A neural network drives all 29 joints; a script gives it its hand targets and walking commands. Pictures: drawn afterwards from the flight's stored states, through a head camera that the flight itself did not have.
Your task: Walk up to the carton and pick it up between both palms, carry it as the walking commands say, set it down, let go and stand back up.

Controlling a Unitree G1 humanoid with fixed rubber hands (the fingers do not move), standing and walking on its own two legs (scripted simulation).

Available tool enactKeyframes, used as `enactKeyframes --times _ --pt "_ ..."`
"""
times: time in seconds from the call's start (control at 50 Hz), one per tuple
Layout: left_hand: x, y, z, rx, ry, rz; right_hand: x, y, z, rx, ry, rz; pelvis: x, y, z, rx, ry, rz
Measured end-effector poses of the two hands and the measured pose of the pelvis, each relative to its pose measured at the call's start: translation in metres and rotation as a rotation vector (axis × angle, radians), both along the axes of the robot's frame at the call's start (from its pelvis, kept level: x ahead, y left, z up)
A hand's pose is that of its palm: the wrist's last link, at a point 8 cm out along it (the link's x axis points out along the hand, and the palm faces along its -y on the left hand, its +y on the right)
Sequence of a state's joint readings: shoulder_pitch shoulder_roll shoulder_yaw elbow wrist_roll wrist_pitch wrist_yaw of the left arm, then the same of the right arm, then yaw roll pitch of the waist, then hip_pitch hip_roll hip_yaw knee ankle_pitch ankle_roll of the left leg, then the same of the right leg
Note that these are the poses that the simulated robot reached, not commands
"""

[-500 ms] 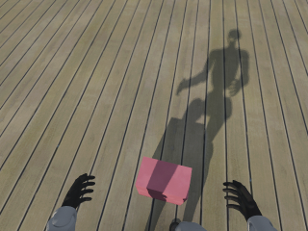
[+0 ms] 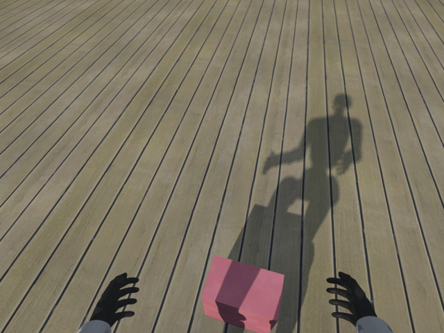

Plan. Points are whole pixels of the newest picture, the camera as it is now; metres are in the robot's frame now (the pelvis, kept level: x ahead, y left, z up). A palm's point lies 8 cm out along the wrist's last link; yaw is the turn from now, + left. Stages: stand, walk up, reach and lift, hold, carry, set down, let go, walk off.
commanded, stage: let go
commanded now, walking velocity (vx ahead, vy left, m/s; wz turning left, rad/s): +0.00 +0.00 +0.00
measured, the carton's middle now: (241, 297) +0.34 -0.05 -0.63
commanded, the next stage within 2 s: stand in 0.02 s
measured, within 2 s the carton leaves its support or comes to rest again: neither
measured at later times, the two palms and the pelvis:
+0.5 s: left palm out of the picture +0.06 +0.24 -0.14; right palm out of the picture +0.03 -0.25 -0.14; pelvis +0.04 +0.00 -0.01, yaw -3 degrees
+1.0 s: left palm out of the picture -0.01 +0.19 -0.15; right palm out of the picture -0.06 -0.22 -0.16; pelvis +0.03 -0.02 -0.01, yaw -4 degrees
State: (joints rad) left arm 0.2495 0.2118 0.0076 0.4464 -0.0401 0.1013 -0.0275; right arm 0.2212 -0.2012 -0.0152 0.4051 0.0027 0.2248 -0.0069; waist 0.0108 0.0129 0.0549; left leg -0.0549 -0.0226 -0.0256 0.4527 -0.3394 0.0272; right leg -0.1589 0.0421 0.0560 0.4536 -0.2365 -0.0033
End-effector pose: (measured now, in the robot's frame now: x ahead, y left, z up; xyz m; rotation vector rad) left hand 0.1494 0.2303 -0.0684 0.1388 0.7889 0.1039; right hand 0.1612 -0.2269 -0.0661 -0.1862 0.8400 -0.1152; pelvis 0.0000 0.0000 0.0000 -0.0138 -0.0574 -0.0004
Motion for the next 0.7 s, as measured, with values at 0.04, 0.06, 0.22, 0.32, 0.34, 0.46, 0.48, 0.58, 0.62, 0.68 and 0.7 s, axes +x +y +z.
enactKeyframes --times 0.04,0.06,0.22,0.32,0.34,0.46,0.48,0.58,0.62,0.68,0.7 --pt "0.000 0.000 -0.001 0.020 -0.004 -0.016 -0.003 0.000 -0.001 -0.009 -0.014 -0.001 0.000 0.001 -0.001 0.001 0.005 -0.006" --pt "-0.002 0.002 -0.004 0.048 0.000 -0.028 -0.005 -0.001 -0.003 -0.025 -0.033 0.007 0.001 0.002 -0.001 0.002 0.014 -0.010" --pt "-0.044 0.026 -0.037 0.104 0.163 0.008 -0.048 -0.020 -0.036 -0.051 0.031 -0.048 0.018 0.004 -0.007 0.004 0.078 -0.027" --pt "-0.064 0.028 -0.050 0.102 0.257 0.036 -0.078 -0.026 -0.054 -0.044 0.139 -0.101 0.028 0.003 -0.009 0.007 0.093 -0.034" --pt "-0.067 0.027 -0.052 0.101 0.273 0.039 -0.084 -0.027 -0.057 -0.042 0.159 -0.111 0.029 0.002 -0.009 0.008 0.094 -0.035" --pt "-0.083 0.016 -0.064 0.090 0.364 0.051 -0.116 -0.027 -0.071 -0.028 0.282 -0.157 0.035 -0.002 -0.010 0.012 0.096 -0.041" --pt "-0.086 0.014 -0.065 0.087 0.378 0.052 -0.121 -0.027 -0.073 -0.024 0.303 -0.163 0.036 -0.003 -0.011 0.013 0.095 -0.042" --pt "-0.099 0.000 -0.073 0.070 0.449 0.054 -0.148 -0.021 -0.083 0.002 0.405 -0.185 0.037 -0.007 -0.011 0.016 0.089 -0.048" --pt "-0.105 -0.006 -0.075 0.062 0.476 0.055 -0.158 -0.017 -0.085 0.014 0.442 -0.192 0.038 -0.009 -0.011 0.016 0.086 -0.051" --pt "-0.115 -0.014 -0.078 0.051 0.516 0.056 -0.172 -0.012 -0.089 0.031 0.492 -0.200 0.037 -0.012 -0.011 0.017 0.081 -0.055" --pt "-0.118 -0.017 -0.079 0.048 0.529 0.057 -0.176 -0.010 -0.089 0.036 0.507 -0.203 0.037 -0.013 -0.010 0.018 0.079 -0.056"
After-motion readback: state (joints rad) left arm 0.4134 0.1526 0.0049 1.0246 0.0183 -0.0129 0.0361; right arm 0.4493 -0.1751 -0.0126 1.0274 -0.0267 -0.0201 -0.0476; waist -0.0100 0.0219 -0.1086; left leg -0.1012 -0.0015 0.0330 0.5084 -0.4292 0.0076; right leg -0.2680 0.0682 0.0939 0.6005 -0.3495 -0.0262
